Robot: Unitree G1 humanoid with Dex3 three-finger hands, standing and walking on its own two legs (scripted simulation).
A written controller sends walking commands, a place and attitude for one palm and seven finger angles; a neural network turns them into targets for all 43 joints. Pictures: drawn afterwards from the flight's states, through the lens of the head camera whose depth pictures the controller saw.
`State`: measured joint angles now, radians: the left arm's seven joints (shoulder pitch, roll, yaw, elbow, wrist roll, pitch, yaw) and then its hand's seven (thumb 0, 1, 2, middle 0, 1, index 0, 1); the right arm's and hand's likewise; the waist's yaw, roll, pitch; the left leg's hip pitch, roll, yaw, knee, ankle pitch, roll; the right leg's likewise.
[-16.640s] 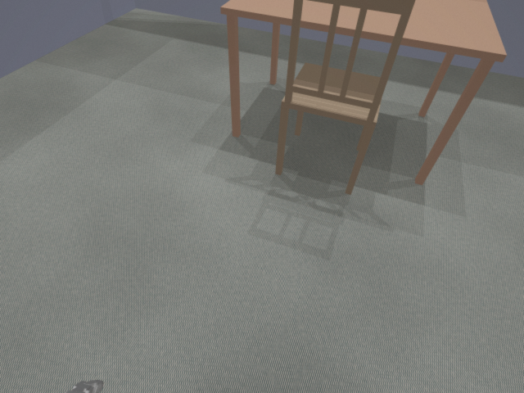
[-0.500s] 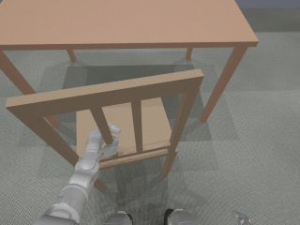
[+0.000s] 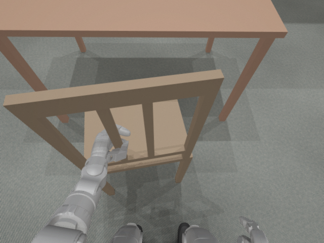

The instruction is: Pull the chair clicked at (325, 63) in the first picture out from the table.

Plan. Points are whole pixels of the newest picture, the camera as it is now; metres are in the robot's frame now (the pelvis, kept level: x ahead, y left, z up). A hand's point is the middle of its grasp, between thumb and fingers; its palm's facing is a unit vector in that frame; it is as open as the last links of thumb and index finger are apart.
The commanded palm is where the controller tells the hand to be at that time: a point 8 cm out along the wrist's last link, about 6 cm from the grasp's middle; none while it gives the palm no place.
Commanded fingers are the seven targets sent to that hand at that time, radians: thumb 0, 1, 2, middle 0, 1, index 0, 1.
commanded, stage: step backward, pulling the chair out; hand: left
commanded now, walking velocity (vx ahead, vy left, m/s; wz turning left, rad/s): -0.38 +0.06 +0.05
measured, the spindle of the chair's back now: (115, 138) +0.37 +0.14 -0.05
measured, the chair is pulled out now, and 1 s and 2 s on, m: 0.24 0.41 0.65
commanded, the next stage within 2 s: stop walking, hand still on the chair in 1.70 s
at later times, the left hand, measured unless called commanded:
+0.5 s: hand (117, 174) +0.28 +0.13 -0.07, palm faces +0.00 -0.98 -0.18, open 5.4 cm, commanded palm +0.26 +0.18 -0.06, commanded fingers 0.00 0.90 0.90 -0.50 -1.45 -0.50 -1.45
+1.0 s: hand (111, 219) +0.17 +0.13 -0.07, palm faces +0.05 -0.98 -0.20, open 5.4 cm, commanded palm +0.15 +0.18 -0.06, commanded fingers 0.00 0.90 0.90 -0.50 -1.45 -0.50 -1.45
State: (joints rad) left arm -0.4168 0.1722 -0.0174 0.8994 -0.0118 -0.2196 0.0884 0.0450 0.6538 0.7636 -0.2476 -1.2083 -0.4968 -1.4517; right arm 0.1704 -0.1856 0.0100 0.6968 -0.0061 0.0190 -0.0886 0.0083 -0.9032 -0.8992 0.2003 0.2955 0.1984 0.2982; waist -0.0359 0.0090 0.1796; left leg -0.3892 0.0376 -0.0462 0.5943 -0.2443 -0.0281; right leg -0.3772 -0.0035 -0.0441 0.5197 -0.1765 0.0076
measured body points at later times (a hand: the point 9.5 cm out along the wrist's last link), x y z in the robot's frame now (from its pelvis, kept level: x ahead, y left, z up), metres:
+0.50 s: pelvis -0.07 -0.01 +0.00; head +0.03 -0.01 +0.44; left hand +0.27 +0.18 -0.05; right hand +0.04 -0.25 -0.13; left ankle -0.01 +0.13 -0.73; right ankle -0.04 -0.13 -0.73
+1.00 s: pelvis -0.18 -0.02 +0.00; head -0.09 -0.02 +0.43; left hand +0.16 +0.18 -0.05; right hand -0.06 -0.26 -0.13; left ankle -0.09 +0.13 -0.73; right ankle -0.13 -0.15 -0.73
